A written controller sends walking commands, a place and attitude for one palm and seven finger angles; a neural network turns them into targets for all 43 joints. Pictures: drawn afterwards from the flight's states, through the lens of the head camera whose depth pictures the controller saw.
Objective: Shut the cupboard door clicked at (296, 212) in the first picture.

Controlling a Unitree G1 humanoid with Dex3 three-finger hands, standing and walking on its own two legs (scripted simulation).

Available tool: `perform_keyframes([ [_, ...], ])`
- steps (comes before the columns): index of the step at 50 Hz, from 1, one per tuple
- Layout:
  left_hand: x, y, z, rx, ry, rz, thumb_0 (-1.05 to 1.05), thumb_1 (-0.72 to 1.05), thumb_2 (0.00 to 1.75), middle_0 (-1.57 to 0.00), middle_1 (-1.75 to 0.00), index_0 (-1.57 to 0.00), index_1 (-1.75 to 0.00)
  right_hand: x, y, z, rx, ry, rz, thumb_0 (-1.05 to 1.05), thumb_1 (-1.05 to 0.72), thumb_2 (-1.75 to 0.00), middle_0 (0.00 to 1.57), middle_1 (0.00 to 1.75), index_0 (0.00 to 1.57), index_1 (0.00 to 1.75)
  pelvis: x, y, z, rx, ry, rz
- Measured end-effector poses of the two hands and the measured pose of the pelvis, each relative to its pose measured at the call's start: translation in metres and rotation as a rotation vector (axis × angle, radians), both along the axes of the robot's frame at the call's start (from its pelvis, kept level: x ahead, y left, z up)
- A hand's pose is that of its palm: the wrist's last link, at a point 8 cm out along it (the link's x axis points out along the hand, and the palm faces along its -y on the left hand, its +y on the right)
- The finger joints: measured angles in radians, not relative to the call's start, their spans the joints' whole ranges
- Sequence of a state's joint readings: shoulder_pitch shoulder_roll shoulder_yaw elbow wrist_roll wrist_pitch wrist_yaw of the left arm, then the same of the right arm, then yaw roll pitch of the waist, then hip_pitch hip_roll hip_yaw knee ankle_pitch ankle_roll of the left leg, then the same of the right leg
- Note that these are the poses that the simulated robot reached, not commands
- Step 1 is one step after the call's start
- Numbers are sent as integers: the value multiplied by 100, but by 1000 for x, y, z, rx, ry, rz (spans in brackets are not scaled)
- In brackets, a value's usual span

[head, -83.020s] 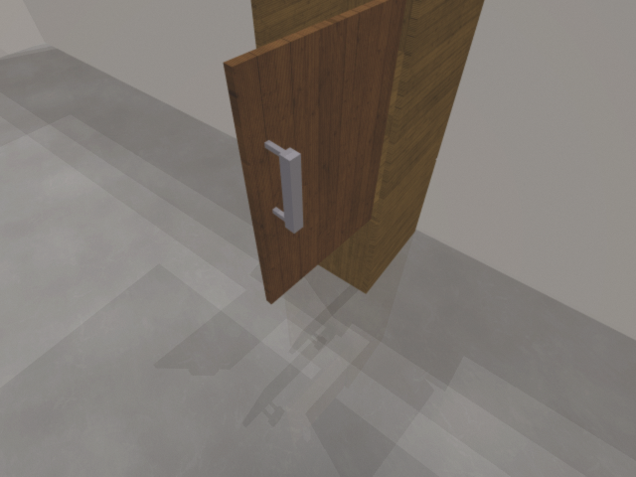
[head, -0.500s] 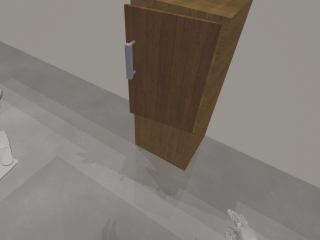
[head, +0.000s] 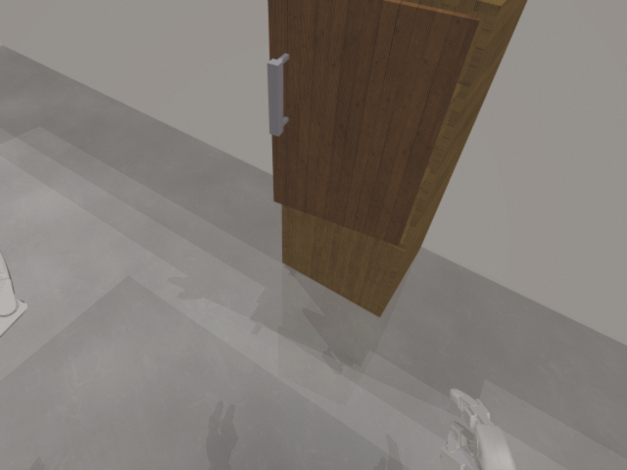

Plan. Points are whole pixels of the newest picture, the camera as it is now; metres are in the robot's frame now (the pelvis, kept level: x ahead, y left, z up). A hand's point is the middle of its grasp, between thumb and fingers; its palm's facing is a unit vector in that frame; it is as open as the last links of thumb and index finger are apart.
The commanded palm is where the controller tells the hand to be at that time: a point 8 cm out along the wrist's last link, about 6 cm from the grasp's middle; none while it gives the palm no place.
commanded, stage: stop stepping back and stand still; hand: left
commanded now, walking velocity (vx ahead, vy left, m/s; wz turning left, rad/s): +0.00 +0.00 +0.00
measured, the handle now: (280, 95) +0.85 +0.11 +0.03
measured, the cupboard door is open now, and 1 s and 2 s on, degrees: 8 8 8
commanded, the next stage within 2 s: let the arm hang, fingers relaxed in 0.20 s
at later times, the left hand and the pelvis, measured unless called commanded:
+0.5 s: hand out of the picture +0.14 +0.23 -0.09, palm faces -0.01 -0.94 -0.34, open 7.4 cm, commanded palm none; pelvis -0.02 +0.02 -0.01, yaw +1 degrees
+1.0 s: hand out of the picture -0.11 +0.20 -0.16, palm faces +0.04 -0.97 -0.23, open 7.3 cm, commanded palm none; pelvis -0.03 +0.02 +0.01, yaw +1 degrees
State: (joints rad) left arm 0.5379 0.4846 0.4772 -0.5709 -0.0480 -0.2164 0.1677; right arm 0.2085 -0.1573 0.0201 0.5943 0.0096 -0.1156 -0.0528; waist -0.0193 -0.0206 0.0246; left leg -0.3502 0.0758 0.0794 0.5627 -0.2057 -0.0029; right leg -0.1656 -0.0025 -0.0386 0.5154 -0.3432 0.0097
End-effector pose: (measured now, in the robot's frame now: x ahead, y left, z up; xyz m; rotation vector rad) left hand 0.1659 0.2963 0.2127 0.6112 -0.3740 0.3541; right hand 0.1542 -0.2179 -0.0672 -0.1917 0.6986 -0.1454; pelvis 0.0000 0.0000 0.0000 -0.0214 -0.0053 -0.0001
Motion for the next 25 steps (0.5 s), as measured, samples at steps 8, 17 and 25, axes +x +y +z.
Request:
perform_keyframes([
  [8,-5,17,-35,-93,187,106,1,89,90,-21,-30,-21,-30,-7,3,-17,33,85,-21,1,-91,-89,20,30,20,30,8,5,3,7,10,-8],
  [17,-1,10,-65,-176,206,59,1,89,90,-21,-30,-20,-30,-7,-11,-11,-37,75,40,1,-91,-89,20,30,20,30,0,7,0,-3,-3,19],
  [25,-44,-20,-274,-426,1124,98,0,90,90,-20,-30,-19,-30,-32,-30,-39,-34,186,24,1,-91,-89,20,30,20,30,-20,18,-7,6,-8,17],
])
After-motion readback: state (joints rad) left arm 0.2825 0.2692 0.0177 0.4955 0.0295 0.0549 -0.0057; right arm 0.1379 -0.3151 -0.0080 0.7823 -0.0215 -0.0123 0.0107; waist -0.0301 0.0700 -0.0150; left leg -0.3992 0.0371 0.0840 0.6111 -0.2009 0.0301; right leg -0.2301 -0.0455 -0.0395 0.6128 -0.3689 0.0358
